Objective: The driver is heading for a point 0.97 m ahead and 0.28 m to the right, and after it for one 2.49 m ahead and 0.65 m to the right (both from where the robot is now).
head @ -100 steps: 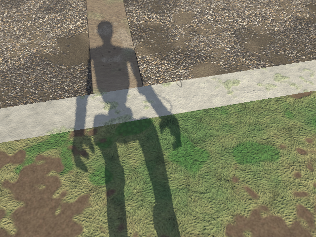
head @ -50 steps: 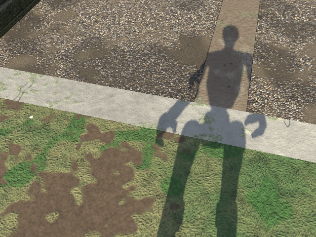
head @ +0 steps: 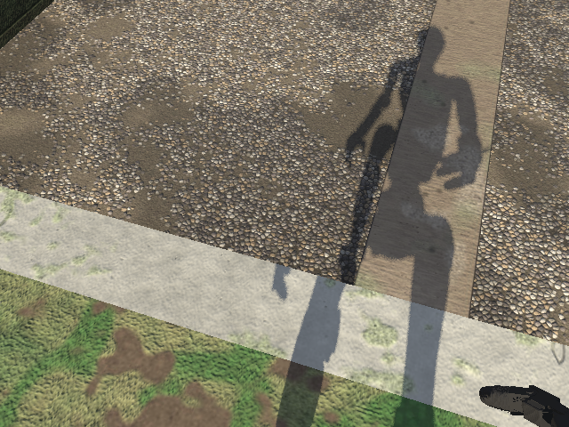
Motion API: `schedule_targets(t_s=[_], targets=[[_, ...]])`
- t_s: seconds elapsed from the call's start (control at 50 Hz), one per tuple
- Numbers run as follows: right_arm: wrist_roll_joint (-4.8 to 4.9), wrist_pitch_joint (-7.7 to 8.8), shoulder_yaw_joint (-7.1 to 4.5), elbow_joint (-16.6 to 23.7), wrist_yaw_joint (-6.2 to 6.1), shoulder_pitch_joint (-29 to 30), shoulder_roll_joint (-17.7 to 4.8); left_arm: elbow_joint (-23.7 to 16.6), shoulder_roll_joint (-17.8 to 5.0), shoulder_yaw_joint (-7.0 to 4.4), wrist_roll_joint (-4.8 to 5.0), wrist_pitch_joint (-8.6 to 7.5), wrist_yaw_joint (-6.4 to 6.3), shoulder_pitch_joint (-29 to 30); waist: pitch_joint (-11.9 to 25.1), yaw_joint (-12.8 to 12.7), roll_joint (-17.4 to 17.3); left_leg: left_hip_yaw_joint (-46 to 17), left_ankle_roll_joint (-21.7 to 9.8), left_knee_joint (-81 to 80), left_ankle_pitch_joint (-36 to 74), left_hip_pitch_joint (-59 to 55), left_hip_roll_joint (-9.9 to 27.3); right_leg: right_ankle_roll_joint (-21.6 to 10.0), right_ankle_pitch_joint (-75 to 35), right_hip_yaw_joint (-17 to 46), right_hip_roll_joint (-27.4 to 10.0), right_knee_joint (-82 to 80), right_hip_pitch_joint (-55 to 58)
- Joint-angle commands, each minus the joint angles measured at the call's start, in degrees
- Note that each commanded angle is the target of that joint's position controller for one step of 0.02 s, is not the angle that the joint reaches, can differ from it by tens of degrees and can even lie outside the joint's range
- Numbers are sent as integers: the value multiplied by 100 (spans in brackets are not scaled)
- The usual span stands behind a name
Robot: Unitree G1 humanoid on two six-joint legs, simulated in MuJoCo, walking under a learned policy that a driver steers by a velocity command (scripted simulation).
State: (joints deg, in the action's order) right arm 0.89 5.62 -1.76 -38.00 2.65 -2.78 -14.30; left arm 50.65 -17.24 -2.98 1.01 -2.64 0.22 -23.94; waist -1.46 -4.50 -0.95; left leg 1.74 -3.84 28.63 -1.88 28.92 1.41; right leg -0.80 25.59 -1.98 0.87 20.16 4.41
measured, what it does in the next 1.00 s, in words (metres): walks ahead, turning right: right foot, then left foot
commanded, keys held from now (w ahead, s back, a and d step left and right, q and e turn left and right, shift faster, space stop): w+e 0.88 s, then w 0.12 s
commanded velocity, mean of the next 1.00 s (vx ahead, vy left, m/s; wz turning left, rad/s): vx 0.50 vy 0.00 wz -0.45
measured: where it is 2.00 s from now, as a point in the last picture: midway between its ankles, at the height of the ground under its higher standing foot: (418, 239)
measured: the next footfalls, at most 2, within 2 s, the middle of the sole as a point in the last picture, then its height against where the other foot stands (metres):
right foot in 0.52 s outside the picture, level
left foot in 0.98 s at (368, 328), level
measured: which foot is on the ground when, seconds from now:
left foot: down 0.00-0.54, up 0.56-0.96, down 0.98-1.00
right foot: down 0.00-0.02, up 0.04-0.50, down 0.52-0.98, up 1.00-1.00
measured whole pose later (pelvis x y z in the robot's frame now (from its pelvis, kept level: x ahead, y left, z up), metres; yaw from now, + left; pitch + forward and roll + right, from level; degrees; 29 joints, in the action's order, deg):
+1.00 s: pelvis +0.54 -0.10 -0.01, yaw -30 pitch +0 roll +0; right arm 1.6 8.4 2.7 -40.2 3.7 -1.3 -11.7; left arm 44.7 -18.1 -2.3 1.2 -6.9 1.5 -16.5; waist -1.0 -3.2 1.1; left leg 9.5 -5.1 33.8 -7.6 26.0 -1.2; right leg -5.4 30.1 3.8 5.7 39.1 -5.9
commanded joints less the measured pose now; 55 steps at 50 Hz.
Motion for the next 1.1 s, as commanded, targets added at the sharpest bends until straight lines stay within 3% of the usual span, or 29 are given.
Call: schedule_targets(t_s=[0.02, 0.04, 0.06, 0.1, 0.12, 0.2, 0.34, 0.4, 0.42, 0.44, 0.48, 0.5, 0.52, 0.54, 0.56, 0.58, 0.62, 0.64, 0.7, 0.78, 0.84, 0.9, 0.96, 0.98, 1.0, 1.02, 1.04, 1.06, 1.1], targets=[[-178, 10, -628, -166, -135, -2375, -1851, -546, -109, 74, -73, -134, 1, -432, 2235, 1016, -896, -2858, -1345, 11, -647, -5209, 1925, -125, -2085, 96, -73, 4500, -3398], [-121, 1, -513, -212, -121, -2561, -1400, -421, -209, 73, 24, -252, 25, -393, 2709, 1132, -1256, -4355, -1492, -860, -1365, -5415, 2314, -133, 715, 1010, 245, 5371, -4218], [-83, -1, -402, -209, -129, -2192, -1085, -568, -727, -87, 207, -296, 41, 154, 1666, 1142, -822, -3479, -1150, -1028, -1653, -4637, 2123, -191, 473, 1132, -82, 5692, -4715], [-58, -9, -281, -186, -131, -1398, -709, -728, -640, -101, 146, -272, 4, 751, 538, 769, -232, -2078, -826, -1435, -1213, -2983, 1640, -181, -429, 816, -613, 5052, -4547], [-92, 43, -257, -184, -129, -1176, -605, -671, -609, -150, 123, -186, -18, 624, 328, 561, -398, -1629, -723, -1661, -967, -2437, 1446, -152, -736, 859, -797, 4786, -4206], [-177, 197, -308, -367, -149, -992, -613, -571, -299, -171, 115, 77, -53, 386, 83, 314, -402, -540, -768, -2087, 30, -1771, 1271, 33, -1495, 936, -865, 4532, -4057], [-197, 45, -376, -609, -355, -1289, -771, -917, 85, -72, -54, 28, 100, 1430, -297, 613, -163, 752, -518, -1828, 1100, -2103, 1097, -51, -3396, 361, -696, 2441, -4148], [-34, -34, -463, -719, -400, -1541, -961, -1143, 69, -54, -31, 67, 174, 1826, -400, 757, -140, 783, -566, -1504, 1539, -2652, 1475, -156, -2840, 167, -671, 2188, -4397], [420, 144, -258, -693, -192, -1882, -443, -1078, -145, 2, -161, -107, 383, 2167, -350, 857, -45, 1151, -177, -1576, 907, -2940, 1566, -390, -1201, -950, -554, 2645, -4294], [476, 229, -242, -722, -147, -1999, -495, -1025, 52, 63, -25, -108, 522, 2337, -709, 1057, -320, 1148, -151, -1518, 877, -2739, 1485, -490, -873, -911, -674, 2446, -4232], [295, 259, -232, -470, -213, -1534, -808, -864, -103, 8, -10, -25, 708, 2030, -689, 766, -487, 1375, -195, -619, 3235, -2622, 1359, -646, -454, -957, -378, 2180, -3389], [139, 212, -239, -245, -276, -1070, -985, -623, -325, -102, 7, -48, 748, 1236, -138, 306, -406, 1555, -153, 402, 3825, -2572, 1228, -716, -626, -939, -212, 1740, -2493], [-6, 161, -189, -59, -348, -852, -980, -243, -699, -261, 90, -132, 669, 121, 786, -165, -135, 1716, 56, 1751, 2579, -2172, 937, -661, -906, -853, -38, 1242, -950], [174, 74, -98, 17, -375, -1227, -745, -89, -1355, -423, 405, -195, 513, -367, 1809, -58, 908, 1950, 150, 3534, -2449, -1148, 417, -315, 942, 891, -1294, 712, 698], [591, 147, -186, 295, -175, -1388, -997, -479, -1371, -367, 666, -215, 816, 47, 2121, 170, 1552, 1140, 276, 4953, -4519, 1571, -586, -1082, 2732, 4772, -2409, -532, 2101], [629, 151, -273, 64, -141, -1333, -1216, -561, -984, -227, 602, -271, 982, -53, 1864, -102, 1083, 573, 265, 5008, -3661, 2196, -232, -1140, 1672, 4697, -2433, -906, 2066], [169, 200, -183, -128, -204, -779, -817, -459, -722, -152, 227, -448, 982, 180, 854, -8, 384, 446, 358, 5002, -2978, 1619, 108, -1483, -1105, 3029, -1914, -412, 687], [-28, 226, -39, -99, -247, -482, -469, -605, -642, -137, 22, -475, 768, 815, 302, 256, 116, 477, 395, 4810, -2736, 1372, 281, -1454, -1892, 2239, -1625, -252, -416], [13, 249, -91, -17, -300, -602, -639, -716, -519, -30, 91, -319, 439, 1159, 286, 685, 102, 481, 426, 3848, -2674, 477, 427, -1226, -2563, 1442, -1153, -316, -1795], [130, 338, 10, 522, -22, 533, -436, -696, -466, 60, 77, -186, 409, 873, 119, 506, 523, 1049, 532, 2455, -1279, 238, 125, -1183, -1276, 1068, -611, -692, -2459], [68, 364, 196, 528, 82, 877, -189, -769, -722, -19, 2, -254, 227, 794, 117, 285, 646, 1155, 450, 1325, -646, -150, -306, -1032, -2241, 1054, -477, -286, -2203], [-11, 360, 244, 331, 91, 451, -324, -745, -741, -64, -37, -323, 59, 784, -6, 395, 865, 638, 160, 735, -742, -281, -179, -898, -2271, 1611, -729, 236, -1532], [76, 264, 234, -260, 100, -586, -433, -1058, -649, -56, -114, -563, 32, 1257, -26, 699, 483, 484, -25, 40, -781, -1277, -151, -761, -2100, 1777, -653, 976, -1568], [95, 255, 171, -426, 65, -1046, -660, -1141, -422, 47, -45, -638, 129, 1255, 366, 811, 39, -283, -49, -317, -1819, -2078, 484, -704, -1724, 1315, -215, 2030, -1957], [158, 229, 175, -498, 102, -1613, -880, -1393, -323, 66, 261, -686, 264, 1011, 1008, 778, -1159, -2682, -296, -1456, -4154, -3641, 1846, -554, 485, 326, 620, 3677, -3483], [143, 143, 142, -742, 243, -1944, -681, -1194, -990, -170, 565, -609, 317, 851, 1052, 968, -1661, -4156, -661, -2016, -5440, -4492, 2300, -517, 1470, -411, 643, 5146, -5266], [139, 178, 165, -799, 305, -1873, -582, -1036, -1049, -181, 582, -563, 230, 700, 628, 821, -962, -3920, -547, -1900, -5161, -4221, 2156, -414, 1133, -397, 193, 6076, -5712], [99, 305, 109, -785, 267, -1811, -707, -1053, -835, -113, 443, -564, 170, 985, 482, 841, -372, -3402, -521, -1699, -4260, -3640, 1944, -321, 620, -283, -111, 6516, -5573], [14, 449, 108, -815, 106, -1247, -417, -1238, -81, 178, 90, -525, 107, 1443, 233, 512, 277, -1899, -690, -1341, -1958, -2320, 1283, -101, -179, -196, -391, 6584, -5051]])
